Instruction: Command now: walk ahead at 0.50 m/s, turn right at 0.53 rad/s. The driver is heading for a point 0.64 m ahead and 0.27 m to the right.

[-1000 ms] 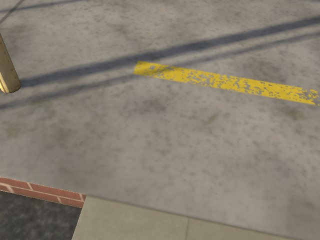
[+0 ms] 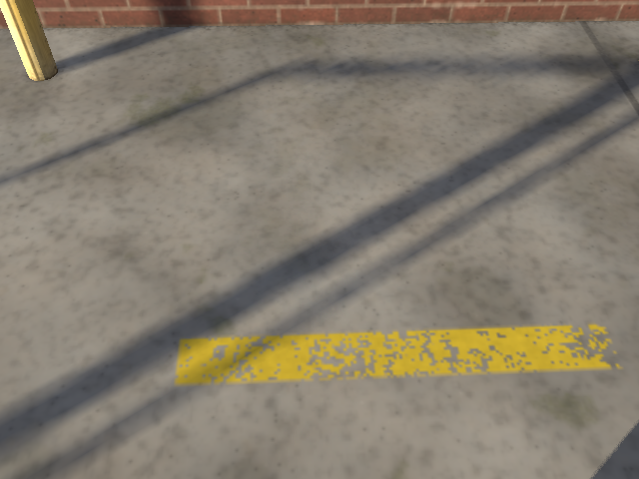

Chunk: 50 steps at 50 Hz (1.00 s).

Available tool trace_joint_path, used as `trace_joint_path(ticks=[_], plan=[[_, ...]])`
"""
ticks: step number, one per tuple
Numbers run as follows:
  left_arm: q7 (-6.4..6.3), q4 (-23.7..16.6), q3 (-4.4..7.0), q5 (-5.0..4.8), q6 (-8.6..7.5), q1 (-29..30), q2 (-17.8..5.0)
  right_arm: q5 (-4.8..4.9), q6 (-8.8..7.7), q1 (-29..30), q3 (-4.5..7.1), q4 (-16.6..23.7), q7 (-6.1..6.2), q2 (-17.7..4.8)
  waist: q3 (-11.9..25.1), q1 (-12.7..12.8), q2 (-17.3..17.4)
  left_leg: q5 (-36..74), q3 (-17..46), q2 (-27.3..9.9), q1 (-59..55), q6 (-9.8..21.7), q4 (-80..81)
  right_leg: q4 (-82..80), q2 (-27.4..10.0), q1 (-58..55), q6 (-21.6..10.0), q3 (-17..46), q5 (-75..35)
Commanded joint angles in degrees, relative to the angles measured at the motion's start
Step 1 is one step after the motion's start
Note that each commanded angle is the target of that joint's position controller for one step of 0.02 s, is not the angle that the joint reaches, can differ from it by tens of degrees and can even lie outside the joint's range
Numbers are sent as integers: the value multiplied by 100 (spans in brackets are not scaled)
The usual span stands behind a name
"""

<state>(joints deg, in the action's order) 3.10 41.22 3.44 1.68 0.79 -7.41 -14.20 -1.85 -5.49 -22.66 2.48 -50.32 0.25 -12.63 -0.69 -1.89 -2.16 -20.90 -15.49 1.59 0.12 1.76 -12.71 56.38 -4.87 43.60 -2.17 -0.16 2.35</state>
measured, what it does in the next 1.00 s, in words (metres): walks ahead, turning right: right foot, then left foot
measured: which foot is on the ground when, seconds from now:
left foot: down 0.00-0.20, up 0.22-0.66, down 0.68-1.00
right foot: up 0.00-0.18, down 0.20-0.66, up 0.68-1.00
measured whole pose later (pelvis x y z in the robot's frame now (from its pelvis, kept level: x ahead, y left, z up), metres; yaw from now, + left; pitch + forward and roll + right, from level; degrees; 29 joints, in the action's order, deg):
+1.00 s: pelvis +0.46 -0.08 -0.01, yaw -37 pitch +0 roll +0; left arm 2.0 37.3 3.2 1.4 4.7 -10.2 -16.6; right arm -1.9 -0.2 -12.7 1.7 -40.1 1.5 -14.8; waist -3.0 -0.6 -0.8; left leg -7.2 -10.4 -3.1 19.3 2.7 -26.4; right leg 54.1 0.0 28.0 0.3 -0.1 22.7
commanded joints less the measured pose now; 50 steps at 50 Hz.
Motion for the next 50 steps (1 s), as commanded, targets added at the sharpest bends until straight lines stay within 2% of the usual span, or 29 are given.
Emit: trace_joint_path(ticks=[1,4,6,7,8,9,10,11,12,13,14,15,17,19,21,24,29,30,32,33,34,35,36,37,38,40,42,44,50], plan=[[87,-493,-18,27,-47,595,-148,-2,-69,82,177,312,62,-781,-422,-29,581,1770,345,-1551,-6,617,694,-972,-3,-140,-54,-370,-230],[109,-607,-9,65,-38,768,-197,-9,11,-19,222,192,106,-862,-496,-79,621,2503,70,-1771,-679,566,384,-1601,28,-307,-299,-611,230],[59,-569,61,53,0,586,-325,18,59,40,237,194,124,-909,-332,20,676,4452,-153,-1803,-727,505,-257,-1744,345,-964,-509,-904,828],[10,-513,97,35,-16,439,-344,18,120,-101,241,169,116,-960,-272,74,515,5873,-247,-1735,-1035,495,-846,-1807,737,-1049,-640,-1187,1285],[-25,-457,118,40,-59,8,-310,25,217,-119,300,159,118,-1199,-62,285,674,6488,-241,-1815,-1058,480,-1622,-2026,910,-1493,-802,-1177,1646],[-84,-268,187,50,-144,-672,-391,60,291,-22,344,193,106,-1343,308,600,682,6245,-243,-1783,-804,420,-2664,-2411,1078,-2303,-944,-1077,1584],[-185,54,321,122,-220,-1693,-686,78,310,170,328,317,95,-1285,853,1102,342,4922,-227,-1596,222,214,-4274,-2874,921,-3862,-1119,-469,1383],[-250,79,503,151,-230,-1745,-1432,122,279,240,150,782,29,-439,1022,764,-851,290,-37,-643,2984,-157,-6229,-3099,-717,-5569,-1793,2362,1601],[-213,-58,577,-33,-198,-1793,-1688,114,184,690,166,1115,0,-658,1573,859,-658,-914,1315,81,4167,-302,-7338,-3876,-1334,-6172,-2349,4569,833],[-264,-46,542,-66,-187,-1662,-1512,133,82,1068,135,1253,-28,-671,1051,815,-133,-315,1745,-354,4641,-238,-7250,-3934,-1325,-5910,-2209,3635,150],[-298,24,455,-113,-225,-1514,-1199,148,-8,1036,81,1199,-21,-652,617,621,197,124,1726,-563,4418,-202,-6782,-3889,-1159,-5204,-2019,2977,-555],[-318,14,375,-105,-269,-1285,-943,91,-9,985,94,1135,-15,-686,360,377,447,255,1738,-722,4131,-203,-6317,-3896,-835,-4635,-1734,2445,-978],[-331,-33,248,-161,-368,-1047,-671,-72,194,832,91,1137,-57,-695,340,95,370,276,1775,-794,3612,-332,-5823,-4041,-483,-3983,-1525,1893,-1569],[-316,38,251,-191,-478,-1218,-798,-119,353,862,52,1170,-114,-588,295,42,342,283,1654,-773,3615,-438,-5413,-4155,-307,-3765,-1505,1680,-1920],[-317,83,272,-168,-514,-1407,-925,-105,406,1214,3,1304,-150,-518,147,127,218,664,1528,-743,3809,-485,-4911,-4257,-145,-3630,-1412,1532,-1989],[-313,159,250,-184,-474,-1607,-902,-80,386,1883,-55,1510,-151,-482,-60,334,7,1425,1410,-553,3755,-490,-3803,-4024,143,-3547,-1109,1261,-2804],[-386,235,267,-146,-314,-1933,-974,27,263,2370,-107,1672,-66,-547,170,672,-317,2004,1392,-26,3125,-306,-2455,-3252,248,-3984,-695,1424,-3519],[-410,185,272,-122,-293,-1829,-994,29,233,2186,-83,1637,-35,-642,223,573,-344,1933,1500,34,2797,-226,-2178,-3035,237,-4002,-588,1563,-3478],[-423,18,310,-118,-318,-1382,-1132,25,155,1321,21,1390,53,-933,451,127,-353,1988,1599,153,1741,-20,-1590,-2230,334,-3894,-330,1786,-3656],[-380,-78,305,-193,-362,-1147,-1105,-4,56,652,64,1246,113,-1048,680,-266,-153,2909,1754,-173,764,110,-1112,-1289,599,-3511,-190,1692,-3026],[-373,-347,187,-311,-396,-1251,-654,-87,1,-14,129,1233,181,-1451,1504,-384,687,5328,2889,-1710,-683,444,-1600,425,1002,-2659,-24,1220,-98],[-472,-311,175,-400,-317,-2379,-457,-66,87,145,137,1363,101,-1573,2301,241,1669,8036,4535,-3320,-1515,1312,-1876,1884,1691,-1652,49,730,4048],[-519,-83,207,-144,-192,-2548,-870,97,205,484,159,1487,89,-1316,2470,302,1174,6558,4817,-3111,-1060,1588,-1610,2400,1243,-1452,62,766,3390],[-468,-77,237,-37,-90,-2001,-984,131,269,962,39,1625,128,-800,1770,278,772,4615,4180,-2671,-229,1517,-1199,2386,1037,-1308,140,609,2889],[-393,-170,240,12,-10,-1539,-964,113,331,1282,-87,1639,154,-458,1068,304,596,3546,3422,-2164,480,1237,-868,2072,855,-1269,215,503,2612],[-247,-250,216,18,186,-1401,-797,75,365,1315,-66,1535,204,-612,486,366,997,3317,2497,-1737,1400,1063,-495,1780,740,-1559,380,357,2360],[-208,-306,175,-32,278,-1406,-675,7,344,1226,-4,1442,185,-750,521,446,987,3413,2069,-1652,1677,1086,-436,1511,765,-1774,395,238,2226],[-197,-374,145,-19,311,-1265,-628,-14,335,1214,28,1428,172,-802,603,457,937,3190,1868,-1735,1673,1121,-401,1137,699,-1771,364,176,2105],[-68,-770,44,-43,372,-527,-586,-20,513,1195,164,1435,124,-1087,503,230,1209,1035,1452,-1850,1869,927,-294,-721,472,-2388,172,-218,2115]])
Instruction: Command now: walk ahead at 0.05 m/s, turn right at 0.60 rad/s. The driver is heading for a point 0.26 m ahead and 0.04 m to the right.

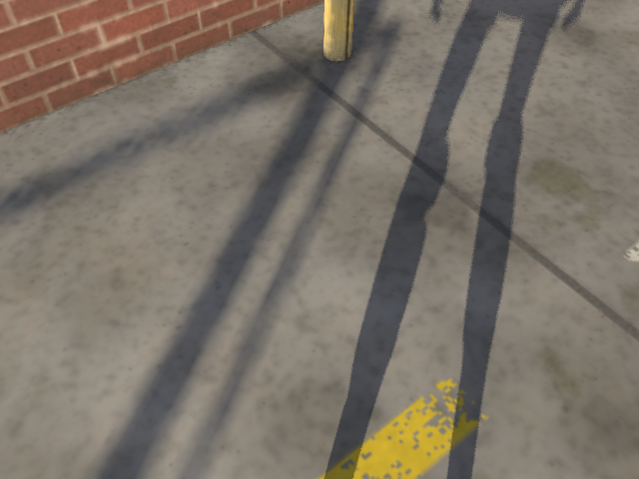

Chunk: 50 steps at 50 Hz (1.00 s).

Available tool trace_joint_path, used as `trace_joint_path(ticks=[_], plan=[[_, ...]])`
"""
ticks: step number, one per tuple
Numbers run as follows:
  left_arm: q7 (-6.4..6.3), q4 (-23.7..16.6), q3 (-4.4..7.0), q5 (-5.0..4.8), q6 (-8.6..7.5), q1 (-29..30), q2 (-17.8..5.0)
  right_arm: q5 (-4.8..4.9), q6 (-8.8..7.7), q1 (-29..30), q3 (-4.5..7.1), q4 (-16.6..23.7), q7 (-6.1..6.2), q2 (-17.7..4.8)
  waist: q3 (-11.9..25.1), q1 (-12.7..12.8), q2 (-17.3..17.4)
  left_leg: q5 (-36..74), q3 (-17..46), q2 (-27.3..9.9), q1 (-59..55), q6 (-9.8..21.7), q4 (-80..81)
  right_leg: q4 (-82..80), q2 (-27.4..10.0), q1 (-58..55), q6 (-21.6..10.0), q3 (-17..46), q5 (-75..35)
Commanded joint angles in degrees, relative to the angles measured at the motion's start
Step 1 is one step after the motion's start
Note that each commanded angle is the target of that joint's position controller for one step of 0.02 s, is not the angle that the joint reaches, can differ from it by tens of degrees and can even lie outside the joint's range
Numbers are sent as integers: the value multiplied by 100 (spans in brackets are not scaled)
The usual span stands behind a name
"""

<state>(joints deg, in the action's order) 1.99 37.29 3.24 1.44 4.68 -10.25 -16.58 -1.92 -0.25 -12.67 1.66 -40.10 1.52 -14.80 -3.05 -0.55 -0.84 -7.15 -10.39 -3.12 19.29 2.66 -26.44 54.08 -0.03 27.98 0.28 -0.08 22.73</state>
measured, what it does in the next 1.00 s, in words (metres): steps on the spot, turning right: right foot, then left foot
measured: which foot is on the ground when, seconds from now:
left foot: down 0.00-0.10, up 0.12-0.50, down 0.52-1.00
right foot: up 0.00-0.08, down 0.10-0.54, up 0.56-0.78, down 0.80-1.00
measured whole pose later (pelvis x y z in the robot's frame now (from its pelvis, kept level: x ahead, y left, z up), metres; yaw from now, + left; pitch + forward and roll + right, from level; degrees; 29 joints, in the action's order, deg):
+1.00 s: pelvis +0.08 -0.01 +0.01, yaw -16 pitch -2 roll +0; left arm -1.4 49.2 0.6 0.6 0.7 -10.9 -13.3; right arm -0.6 0.3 -13.2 0.4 -46.5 0.8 -13.1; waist -2.3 -0.5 0.4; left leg -14.4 -1.7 1.6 9.1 2.1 -25.3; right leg 25.4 2.1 8.8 -0.7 3.4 14.7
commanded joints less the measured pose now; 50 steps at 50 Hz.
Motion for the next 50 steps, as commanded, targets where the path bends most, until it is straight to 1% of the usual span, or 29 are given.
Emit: trace_joint_path(ticks=[1,4,5,6,7,9,10,11,12,15,19,22,25,26,27,28,29,30,31,33,35,37,39,41,42,43,44,47,50], plan=[[48,-423,68,-31,-36,-195,-376,-19,28,126,271,396,-12,-933,736,51,1061,-507,935,-1436,-104,805,1015,-745,16,-929,-117,-301,135],[53,-352,80,-50,-162,-517,-366,30,151,-7,315,337,-30,-999,719,198,675,-692,601,-1353,154,374,305,-2158,216,-1818,-356,-408,-202],[10,-294,114,-24,-229,-713,-508,12,205,-247,321,257,-64,-879,556,235,-38,-1087,253,-1096,481,-34,-507,-3112,-81,-2044,-471,352,-401],[-73,-509,263,3,-254,-588,-1268,50,256,-361,186,552,-117,-344,415,88,-1865,-2694,-272,-172,1825,-608,-2121,-4005,-1865,-2257,-1004,3070,-612],[-151,-506,397,53,-229,-844,-1550,19,336,362,260,737,-34,-721,81,508,-1254,-2884,727,188,1960,-606,-3056,-3989,-2167,-1412,-1629,3314,-1800],[-217,-431,264,5,-222,-335,-1089,145,348,271,239,655,-49,-613,23,53,-788,-1845,1174,59,1695,-536,-3408,-3806,-1383,-1194,-1404,2180,-1920],[-219,-475,246,9,-224,-74,-988,61,290,94,274,540,-65,-699,257,-57,-737,-1432,1122,83,1602,-506,-3363,-3859,-981,-1352,-1220,1926,-1114],[-226,-486,214,-20,-243,-60,-846,-47,259,-57,310,423,-112,-795,425,-21,-841,-1223,1025,116,1582,-511,-3495,-3933,-795,-1527,-1238,1874,-568],[-200,-456,177,-42,-261,-185,-730,-79,249,-46,332,392,-164,-842,535,39,-779,-1165,1043,128,1631,-518,-3520,-4042,-754,-1705,-1284,1997,-38],[-150,-289,225,-38,-347,-669,-781,-25,224,330,291,497,-262,-684,371,236,-597,-1143,1111,150,1981,-546,-2921,-4275,-851,-2148,-1407,2440,689],[-190,-104,216,8,-456,-896,-745,32,131,394,194,424,-210,-468,297,312,-614,-1301,1066,246,1392,-467,-1913,-3863,-826,-2192,-1461,2137,-1113],[-179,-45,215,17,-454,-852,-796,105,98,278,160,408,-131,-474,443,276,-689,-1613,942,413,536,-301,-1365,-3414,-836,-1848,-1433,2095,-2302],[-214,-41,169,-99,-413,-532,-729,137,29,-145,107,323,-35,-351,498,-100,-458,-679,851,493,-770,-118,82,-2906,-657,-1304,-1079,2118,-2529],[-242,-77,86,-126,-433,-469,-499,68,-35,-247,96,307,8,-396,582,-149,-233,-337,1202,168,-1392,-72,536,-2691,-439,-934,-784,2083,-1925],[-248,-159,-48,-112,-465,-567,-52,-44,-103,-402,104,373,49,-715,756,-100,758,-430,2489,-1066,-1827,105,1105,-1838,27,-566,-470,1594,-810],[-277,-190,-4,-84,-416,-698,-221,26,-51,-210,238,377,30,-1306,417,51,1555,5,3602,-1765,-1353,738,1305,-1503,837,-86,-346,714,691],[-282,-77,93,23,-363,-663,-581,96,-44,-346,172,300,6,-962,283,-23,1183,277,3605,-1844,-1129,1094,1257,-935,537,-266,-282,760,1024],[-245,26,98,-1,-342,-634,-545,128,-68,-205,71,288,-16,-676,148,57,938,489,3252,-1593,-1059,1089,1205,-776,463,-309,-238,765,823],[-224,139,79,-30,-327,-652,-451,116,-78,-12,20,293,-16,-544,101,141,817,797,2793,-1305,-984,941,1160,-775,383,-457,-149,756,585],[-168,293,23,-35,-308,-753,-294,103,-109,197,1,255,14,-528,344,249,983,1976,2094,-878,-1074,721,907,-1049,333,-886,-20,486,209],[-163,369,-49,-79,-290,-640,-150,105,-106,94,0,167,-3,-531,562,166,946,2758,1755,-709,-1226,689,619,-1529,337,-1227,46,258,71],[-187,412,-95,-117,-263,-483,-88,132,-72,-11,4,78,-21,-535,634,88,976,2851,1725,-681,-1333,682,431,-2152,318,-1447,44,125,-239],[-221,507,-146,-89,-281,-460,-47,171,-26,44,19,28,-23,-559,639,180,860,2210,1687,-562,-1082,484,274,-3164,238,-2037,-28,130,-1329],[-276,478,-113,42,-365,-286,-425,126,-35,-70,-2,56,-54,-435,657,47,358,621,1718,-396,-468,152,294,-3294,-447,-2642,-153,954,-2295],[-296,610,-45,-39,-368,-117,-628,162,-12,-350,-17,-4,-87,-300,385,-231,-400,-259,1453,-17,-584,64,577,-3040,-505,-2138,-335,1024,-2312],[-285,619,-94,-78,-385,-48,-360,121,13,-207,-3,-121,-70,-413,229,-40,-266,-416,1409,15,-744,20,549,-3081,-442,-1885,-353,996,-2009],[-295,675,-125,-75,-408,-58,-272,109,20,-89,20,-151,-57,-443,123,22,-214,-229,1429,-8,-776,19,514,-3116,-384,-1812,-319,948,-1985],[-363,918,-126,-80,-453,-190,-311,123,-4,-101,40,-264,-59,-469,308,36,-210,499,1463,-116,-993,55,432,-3161,-335,-1991,-299,897,-2321],[-378,1096,-132,-90,-462,-148,-295,136,-6,-120,33,-452,-41,-425,317,27,-39,503,1444,-113,-1043,29,494,-3196,-360,-2084,-315,895,-2391]])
